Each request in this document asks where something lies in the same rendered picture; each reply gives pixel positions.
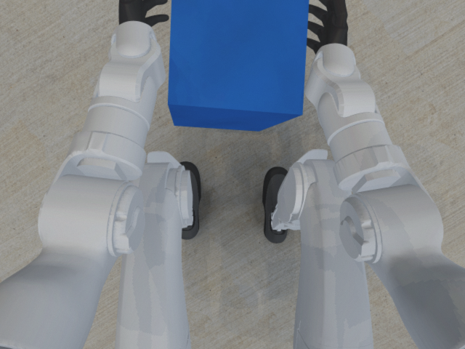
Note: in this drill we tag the right robot thigh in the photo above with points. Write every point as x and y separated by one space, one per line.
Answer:
332 307

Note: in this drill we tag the right robot upper arm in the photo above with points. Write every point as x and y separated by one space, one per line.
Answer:
397 231

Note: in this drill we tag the right robot hand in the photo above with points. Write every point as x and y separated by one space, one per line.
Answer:
334 21

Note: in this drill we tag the carton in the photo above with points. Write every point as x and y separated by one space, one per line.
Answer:
237 64

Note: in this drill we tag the left robot upper arm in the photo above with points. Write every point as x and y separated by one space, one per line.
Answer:
86 224

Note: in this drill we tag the robot right forearm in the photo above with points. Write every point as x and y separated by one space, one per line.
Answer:
364 156

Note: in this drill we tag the left robot hand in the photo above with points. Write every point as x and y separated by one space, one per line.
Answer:
136 10

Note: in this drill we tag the robot left foot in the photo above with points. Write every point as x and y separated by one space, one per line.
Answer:
191 230

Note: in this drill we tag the robot left forearm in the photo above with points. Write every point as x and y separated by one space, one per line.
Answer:
111 144

